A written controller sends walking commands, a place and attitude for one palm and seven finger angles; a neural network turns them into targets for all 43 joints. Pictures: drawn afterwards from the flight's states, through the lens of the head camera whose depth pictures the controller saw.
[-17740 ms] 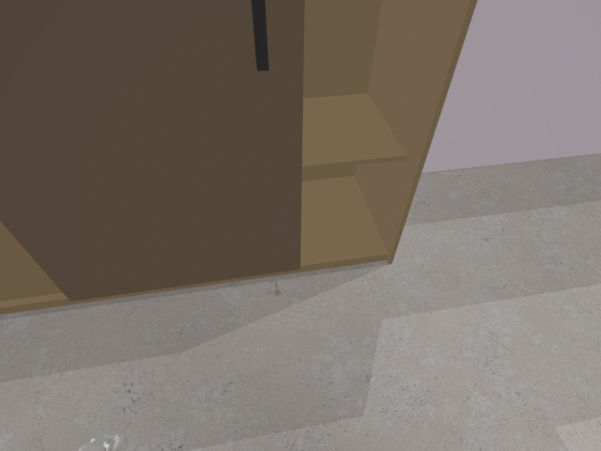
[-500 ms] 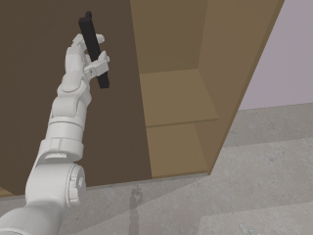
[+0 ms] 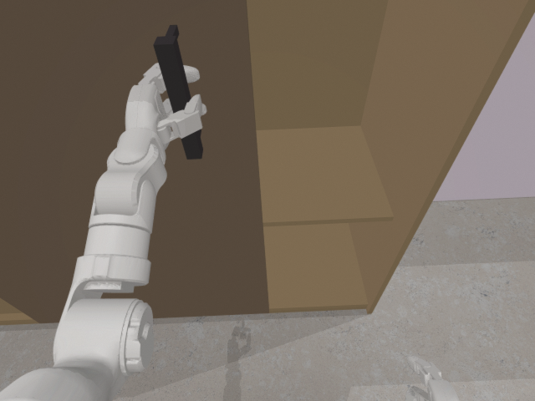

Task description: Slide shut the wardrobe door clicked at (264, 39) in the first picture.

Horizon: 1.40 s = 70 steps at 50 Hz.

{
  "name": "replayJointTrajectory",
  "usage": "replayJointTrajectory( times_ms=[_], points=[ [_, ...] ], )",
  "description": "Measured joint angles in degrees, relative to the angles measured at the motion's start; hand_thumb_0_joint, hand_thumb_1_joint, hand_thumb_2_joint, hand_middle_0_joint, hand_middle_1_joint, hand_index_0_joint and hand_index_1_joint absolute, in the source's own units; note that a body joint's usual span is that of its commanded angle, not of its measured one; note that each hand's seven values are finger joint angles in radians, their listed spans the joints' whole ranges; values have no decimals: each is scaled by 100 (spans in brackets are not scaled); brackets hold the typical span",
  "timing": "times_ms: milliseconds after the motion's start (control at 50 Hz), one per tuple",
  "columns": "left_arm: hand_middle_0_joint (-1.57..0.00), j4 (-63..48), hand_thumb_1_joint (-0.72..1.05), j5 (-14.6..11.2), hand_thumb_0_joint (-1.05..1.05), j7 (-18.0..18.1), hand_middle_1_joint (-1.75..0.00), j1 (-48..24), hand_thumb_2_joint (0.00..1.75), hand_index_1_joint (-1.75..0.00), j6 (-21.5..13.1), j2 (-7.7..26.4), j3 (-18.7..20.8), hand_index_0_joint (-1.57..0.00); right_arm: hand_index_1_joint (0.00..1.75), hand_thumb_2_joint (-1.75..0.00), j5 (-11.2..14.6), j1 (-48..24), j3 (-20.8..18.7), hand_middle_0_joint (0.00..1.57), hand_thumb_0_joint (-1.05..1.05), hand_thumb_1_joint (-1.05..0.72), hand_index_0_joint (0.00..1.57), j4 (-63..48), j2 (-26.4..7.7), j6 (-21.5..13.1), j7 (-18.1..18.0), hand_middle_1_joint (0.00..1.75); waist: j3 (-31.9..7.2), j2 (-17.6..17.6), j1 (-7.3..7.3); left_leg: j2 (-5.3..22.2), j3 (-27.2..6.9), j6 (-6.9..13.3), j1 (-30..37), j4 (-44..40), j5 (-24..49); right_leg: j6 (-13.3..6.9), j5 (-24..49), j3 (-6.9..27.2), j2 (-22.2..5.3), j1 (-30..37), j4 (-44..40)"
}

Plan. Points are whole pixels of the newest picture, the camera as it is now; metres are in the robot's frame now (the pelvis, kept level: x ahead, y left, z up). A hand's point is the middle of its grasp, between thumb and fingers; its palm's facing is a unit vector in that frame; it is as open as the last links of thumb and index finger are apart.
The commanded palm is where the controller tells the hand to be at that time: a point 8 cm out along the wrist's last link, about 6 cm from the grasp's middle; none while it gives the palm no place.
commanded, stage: tug the door sideways, standing still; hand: left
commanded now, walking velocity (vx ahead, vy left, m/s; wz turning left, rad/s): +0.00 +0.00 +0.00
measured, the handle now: (184, 96) +0.49 +0.17 +0.21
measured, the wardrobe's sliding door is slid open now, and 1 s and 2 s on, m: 0.38 0.35 0.07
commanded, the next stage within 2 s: step sideways, sliding the door along in 0.30 s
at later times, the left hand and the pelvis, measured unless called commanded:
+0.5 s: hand (200, 119) +0.44 +0.13 +0.21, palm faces +0.12 -0.99 -0.11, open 6.3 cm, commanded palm +0.41 +0.16 +0.22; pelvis -0.03 +0.01 -0.01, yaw +3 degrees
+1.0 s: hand (221, 119) +0.45 +0.10 +0.21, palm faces +0.29 -0.95 -0.12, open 6.4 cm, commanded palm +0.43 +0.08 +0.21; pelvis -0.01 -0.10 -0.01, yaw +8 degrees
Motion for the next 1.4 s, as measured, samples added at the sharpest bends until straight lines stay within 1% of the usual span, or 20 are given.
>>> replayJointTrajectory(
  times_ms=[100,200,320,400,520,620,700,820,860,900,940,1020,1080,1120,1200,1260,1300,1320,1360,1400],
  points=[
    [-34,350,68,88,2,275,-135,-200,83,-138,4,-160,-107,-35,30,-90,-30,44,-20,20,1,-90,20,37,46,-50,25,30,-23,25,18,-68,-74,34,-114,88,349,17,261,-10,-60,-59,75],
    [-35,752,69,177,0,435,-136,-532,84,-139,-305,-204,-332,-31,30,-90,-42,108,32,20,1,-90,20,141,93,-197,17,30,-50,24,-14,-42,-236,-9,-106,-11,-219,14,-212,-98,-18,-76,104],
    [-31,1090,72,148,1,504,-137,-739,81,-139,-457,-292,-439,-28,30,-90,-68,269,6,20,1,-90,20,284,194,-237,74,30,70,35,-19,-105,-255,11,-306,176,331,41,291,-33,-72,-250,299],
    [-31,1471,72,135,0,630,-137,-1081,81,-139,-584,-375,-664,-26,30,-90,-64,465,23,20,1,-90,20,397,200,-423,99,30,-27,-9,-78,-156,-397,33,-342,82,-111,73,-116,-28,-84,-221,191],
    [-37,1720,67,330,-7,271,-138,-975,80,-140,-1741,143,-696,-24,30,-90,-167,194,3,20,1,-90,20,374,182,-437,57,30,281,69,-176,-79,-117,90,-544,407,-154,167,-1,190,-35,-737,887],
    [-41,1816,67,235,-9,146,-139,-1034,80,-140,-2158,568,-623,-21,30,-90,-138,213,-66,20,1,-90,20,212,293,-411,-11,30,835,-66,-200,-75,125,85,-251,502,-223,57,-826,351,38,-1236,2413],
    [-43,1899,68,205,-9,127,-140,-1141,82,-140,-2251,671,-544,-19,30,-90,-80,326,18,20,1,-90,20,295,295,-284,-35,30,1196,-45,-180,26,28,-41,12,474,-221,-17,-756,250,43,-1474,2615],
    [-44,1966,70,149,-8,202,-140,-1267,85,-140,-2261,739,-553,-16,30,-90,32,544,35,20,1,-91,20,404,221,-265,-94,30,1483,16,42,227,-218,-382,197,862,-540,-88,150,170,-107,-962,1292],
    [-44,1870,72,153,-7,298,-140,-1277,85,-140,-2229,694,-503,-13,30,-90,73,425,-7,20,1,-91,20,486,131,-265,-100,30,1621,195,9,434,-319,-252,24,1403,-573,-186,366,-83,31,-822,1283],
    [-44,1762,73,177,-7,357,-140,-1321,86,-140,-2200,583,-489,-11,30,-90,104,239,-76,20,2,-91,20,579,71,-286,-136,30,1712,145,-27,279,-410,-88,-411,2347,-916,-299,256,-272,-21,-739,1237],
    [-42,1599,74,195,-6,374,-140,-1337,86,-140,-2191,480,-548,-12,30,-90,113,74,-136,20,2,-91,20,590,0,-380,-175,30,1794,15,60,106,-278,-12,-664,2760,-1124,-371,277,-339,-80,-639,1042],
    [-42,1171,73,183,-5,441,-140,-1299,85,-139,-2225,330,-769,-13,30,-90,58,-111,-188,20,2,-91,20,315,-160,-599,-159,30,1697,-147,130,161,130,-12,-306,854,270,-328,137,-497,-69,-898,1344],
    [-41,923,74,180,-6,369,-140,-1322,85,-136,-2337,306,-897,-12,30,-90,86,-367,-345,20,2,-91,20,161,-55,-579,17,30,1885,-347,256,187,47,-303,-201,900,-207,-189,-607,171,-4,-1369,2729],
    [-41,646,74,172,-6,324,-140,-1175,86,-135,-2337,274,-916,-12,30,-90,92,-482,-355,20,1,-91,20,50,5,-549,124,30,1947,-281,357,358,-54,-418,-109,893,-290,-151,-781,401,-27,-1494,3004],
    [-42,191,73,178,-6,220,-140,-838,85,-134,-2367,297,-919,-13,30,-90,86,-587,-281,20,1,-91,20,-198,198,-520,298,30,1978,-89,596,828,-222,-705,130,874,-427,-50,-426,515,-247,-1425,2385],
    [-43,-71,72,188,-7,167,-140,-622,85,-132,-2320,381,-839,-15,30,-90,86,-619,-182,20,1,-90,20,-336,385,-528,364,30,1972,-30,715,1170,-314,-870,263,1158,-646,120,406,380,-309,-1011,1526],
    [-44,-264,71,218,-7,195,-140,-442,85,-131,-2334,370,-695,-17,30,-90,121,-783,-155,20,1,-90,20,-281,387,-533,358,30,2046,187,576,1423,-460,-651,96,1624,-360,235,293,67,-161,-816,1565],
    [-44,-366,70,242,-7,205,-140,-340,85,-130,-2346,352,-633,-18,30,-90,130,-874,-165,20,1,-90,20,-225,379,-529,333,30,2043,192,483,1371,-552,-508,-84,1885,-361,196,175,-43,-189,-793,1577],
    [-44,-631,69,279,-7,223,-140,-116,85,-130,-2337,282,-548,-19,30,-90,138,-1016,-204,20,1,-90,20,-152,326,-513,245,30,1970,81,378,1023,-546,-359,-418,2275,-815,100,86,-126,-320,-847,1509],
    [-45,-970,69,274,-6,293,-140,101,85,-130,-2286,175,-543,-19,30,-90,116,-1079,-248,20,1,-90,20,-155,216,-558,148,30,1882,29,332,762,-245,-254,-486,1805,-635,71,202,-158,-369,-934,1372]
  ],
)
